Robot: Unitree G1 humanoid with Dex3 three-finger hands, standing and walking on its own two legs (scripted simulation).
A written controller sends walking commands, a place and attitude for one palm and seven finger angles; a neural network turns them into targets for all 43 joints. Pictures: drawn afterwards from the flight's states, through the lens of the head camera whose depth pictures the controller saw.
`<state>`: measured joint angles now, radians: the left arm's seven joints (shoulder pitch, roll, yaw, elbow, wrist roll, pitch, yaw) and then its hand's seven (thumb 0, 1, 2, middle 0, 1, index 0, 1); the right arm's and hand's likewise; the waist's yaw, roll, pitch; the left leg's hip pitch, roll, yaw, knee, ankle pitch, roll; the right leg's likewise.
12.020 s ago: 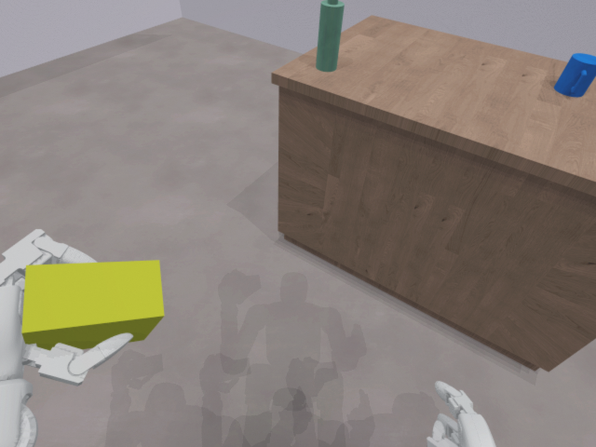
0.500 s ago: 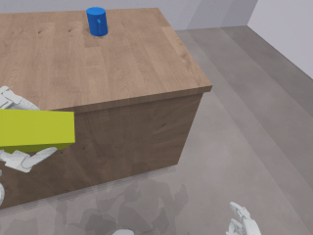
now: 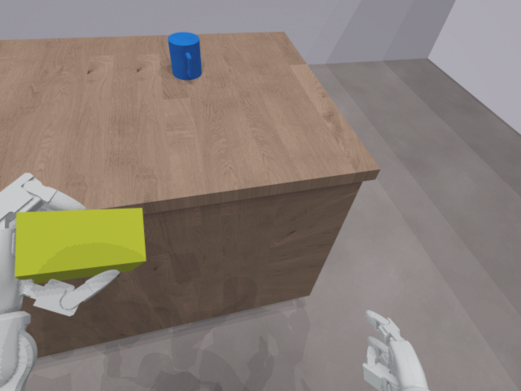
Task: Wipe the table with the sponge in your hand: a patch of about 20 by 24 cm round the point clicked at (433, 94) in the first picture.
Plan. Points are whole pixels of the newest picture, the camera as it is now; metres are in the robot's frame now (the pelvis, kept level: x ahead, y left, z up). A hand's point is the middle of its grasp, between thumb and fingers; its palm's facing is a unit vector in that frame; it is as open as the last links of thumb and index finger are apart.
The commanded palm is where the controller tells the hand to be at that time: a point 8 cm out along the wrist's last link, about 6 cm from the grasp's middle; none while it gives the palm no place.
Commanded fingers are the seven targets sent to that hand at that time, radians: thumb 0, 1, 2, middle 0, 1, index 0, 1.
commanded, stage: shuffle to correct the standing spot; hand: left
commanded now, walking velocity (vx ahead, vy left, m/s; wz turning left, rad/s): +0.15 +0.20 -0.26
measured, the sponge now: (101, 245) +0.23 +0.22 +0.15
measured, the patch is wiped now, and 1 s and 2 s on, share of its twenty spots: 0.00 0.00 0.00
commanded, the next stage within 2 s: none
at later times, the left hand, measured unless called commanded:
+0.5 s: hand (98, 203) +0.28 +0.25 +0.16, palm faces +0.32 -0.84 -0.44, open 10.0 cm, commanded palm +0.22 +0.29 +0.18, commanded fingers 0.00 0.10 1.30 -1.20 -1.60 -1.20 -1.60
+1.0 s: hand (72, 207) +0.27 +0.28 +0.16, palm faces +0.33 -0.84 -0.42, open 10.0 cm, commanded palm +0.22 +0.32 +0.18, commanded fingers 0.00 0.10 1.30 -1.20 -1.60 -1.20 -1.60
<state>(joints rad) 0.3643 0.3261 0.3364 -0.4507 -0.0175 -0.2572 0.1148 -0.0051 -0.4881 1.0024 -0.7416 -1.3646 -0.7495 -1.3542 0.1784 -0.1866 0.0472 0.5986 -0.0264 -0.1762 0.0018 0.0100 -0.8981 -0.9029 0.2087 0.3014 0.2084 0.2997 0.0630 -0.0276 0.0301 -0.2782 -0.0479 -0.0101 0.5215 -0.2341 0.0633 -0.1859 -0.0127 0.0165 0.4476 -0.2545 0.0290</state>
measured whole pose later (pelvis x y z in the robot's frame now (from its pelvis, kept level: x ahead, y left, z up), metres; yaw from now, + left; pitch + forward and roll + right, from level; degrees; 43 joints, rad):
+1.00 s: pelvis +0.04 +0.05 +0.00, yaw -4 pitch -2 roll +3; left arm 0.48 0.34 0.34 -0.47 -0.03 -0.21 0.13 -0.01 -0.49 1.00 -0.74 -1.36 -0.75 -1.35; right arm 0.21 -0.26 -0.02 0.61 -0.02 -0.06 -0.02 0.01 -0.90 -0.90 0.20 0.30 0.20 0.30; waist 0.01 -0.04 0.08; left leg -0.53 0.09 -0.03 1.05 -0.25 -0.02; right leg -0.29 -0.10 -0.14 0.55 -0.23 -0.04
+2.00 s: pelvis +0.08 +0.27 -0.01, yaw -3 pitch -1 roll +0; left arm 0.46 0.42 0.41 -0.49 -0.02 -0.22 0.14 -0.01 -0.49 1.01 -0.74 -1.36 -0.75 -1.35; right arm 0.22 -0.18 0.03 0.65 0.00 -0.12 -0.02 0.01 -0.90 -0.90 0.21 0.30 0.21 0.30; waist 0.01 0.04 0.02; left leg -0.40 0.00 0.04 0.86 -0.41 0.01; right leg -0.28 0.01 -0.14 0.62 -0.34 -0.08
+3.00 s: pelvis +0.12 +0.29 +0.00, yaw -6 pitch -1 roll -1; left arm 0.24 0.52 0.47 -0.34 -0.04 -0.22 0.10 -0.01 -0.48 1.01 -0.74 -1.36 -0.76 -1.35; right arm 0.21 -0.23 -0.01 0.61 0.01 -0.13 -0.05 0.01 -0.90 -0.90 0.20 0.30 0.20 0.30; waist 0.04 -0.01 0.08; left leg -0.27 0.05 0.00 0.50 -0.21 0.01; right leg -0.22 0.04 -0.07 0.44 -0.21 -0.04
